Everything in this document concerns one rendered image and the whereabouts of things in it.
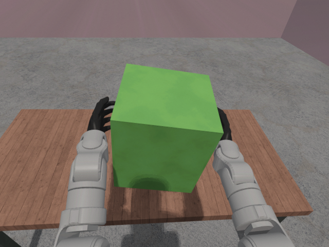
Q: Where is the right robot forearm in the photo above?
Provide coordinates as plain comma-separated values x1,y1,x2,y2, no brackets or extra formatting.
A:
212,140,295,247

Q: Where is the table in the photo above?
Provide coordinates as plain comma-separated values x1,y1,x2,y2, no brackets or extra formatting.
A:
0,109,313,247

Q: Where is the carton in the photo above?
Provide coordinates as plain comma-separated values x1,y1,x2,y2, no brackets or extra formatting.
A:
110,64,224,193

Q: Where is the robot right hand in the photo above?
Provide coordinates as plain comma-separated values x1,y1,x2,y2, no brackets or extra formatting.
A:
217,108,232,141

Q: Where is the robot right upper arm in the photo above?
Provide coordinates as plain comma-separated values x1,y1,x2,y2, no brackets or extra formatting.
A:
237,232,294,247

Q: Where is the robot left upper arm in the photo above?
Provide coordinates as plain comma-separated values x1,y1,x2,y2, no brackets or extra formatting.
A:
57,235,110,247

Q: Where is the robot left hand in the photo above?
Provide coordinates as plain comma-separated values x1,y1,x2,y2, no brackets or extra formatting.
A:
87,97,115,133

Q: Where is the left robot forearm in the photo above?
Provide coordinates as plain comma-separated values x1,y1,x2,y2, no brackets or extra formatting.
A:
53,130,108,247

